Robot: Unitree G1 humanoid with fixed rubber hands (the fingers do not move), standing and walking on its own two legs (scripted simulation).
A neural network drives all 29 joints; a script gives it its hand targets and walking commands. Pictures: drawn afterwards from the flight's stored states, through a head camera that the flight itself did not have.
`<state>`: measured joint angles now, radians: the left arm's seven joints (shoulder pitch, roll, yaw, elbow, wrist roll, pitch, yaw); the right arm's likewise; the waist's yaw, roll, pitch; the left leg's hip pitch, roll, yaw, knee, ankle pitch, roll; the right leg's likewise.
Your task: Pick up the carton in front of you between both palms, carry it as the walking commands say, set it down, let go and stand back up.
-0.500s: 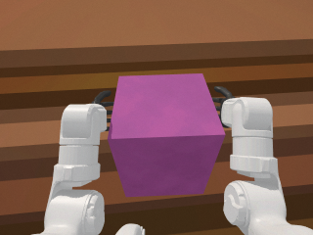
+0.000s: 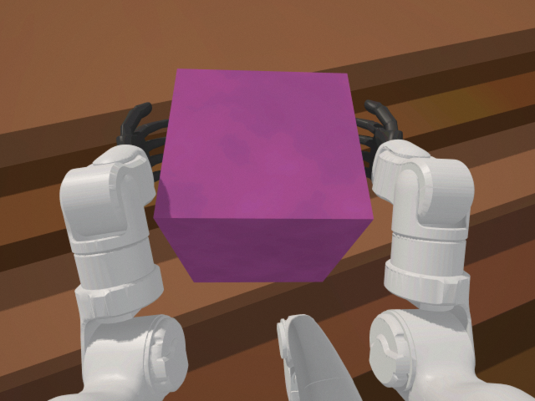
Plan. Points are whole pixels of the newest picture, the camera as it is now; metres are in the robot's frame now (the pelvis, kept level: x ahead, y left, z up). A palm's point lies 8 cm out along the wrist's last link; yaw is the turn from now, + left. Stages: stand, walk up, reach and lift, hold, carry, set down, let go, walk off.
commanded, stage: carry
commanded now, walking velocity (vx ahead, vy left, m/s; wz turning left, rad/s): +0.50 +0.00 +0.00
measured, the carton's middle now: (260, 191) +0.40 -0.05 +0.09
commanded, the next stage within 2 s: none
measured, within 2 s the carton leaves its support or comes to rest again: neither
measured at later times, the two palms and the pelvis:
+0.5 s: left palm out of the picture +0.67 +0.16 +0.30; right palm out of the picture +0.72 -0.14 +0.30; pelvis +0.31 -0.04 +0.12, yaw +3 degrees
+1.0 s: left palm out of the picture +0.99 +0.19 +0.40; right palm out of the picture +0.96 -0.11 +0.40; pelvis +0.59 +0.07 +0.24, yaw +1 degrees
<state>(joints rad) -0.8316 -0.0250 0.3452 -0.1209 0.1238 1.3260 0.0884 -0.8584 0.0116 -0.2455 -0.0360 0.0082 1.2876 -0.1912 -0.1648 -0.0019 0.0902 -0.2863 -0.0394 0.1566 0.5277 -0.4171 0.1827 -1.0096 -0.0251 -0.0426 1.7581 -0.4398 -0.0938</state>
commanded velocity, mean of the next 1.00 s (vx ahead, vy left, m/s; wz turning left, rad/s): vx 0.50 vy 0.00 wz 0.00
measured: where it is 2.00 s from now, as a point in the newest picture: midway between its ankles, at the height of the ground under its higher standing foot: (185, 76)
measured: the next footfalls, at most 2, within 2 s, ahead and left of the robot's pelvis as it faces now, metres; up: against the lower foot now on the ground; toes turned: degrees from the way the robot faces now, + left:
right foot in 0.20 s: +0.39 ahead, -0.13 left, +0.12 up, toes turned -6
left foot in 0.72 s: +0.64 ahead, +0.16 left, +0.25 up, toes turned +8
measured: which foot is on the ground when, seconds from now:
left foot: down 0.00-0.28, up 0.30-0.70, down 0.72-1.00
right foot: up 0.00-0.18, down 0.20-0.76, up 0.78-1.00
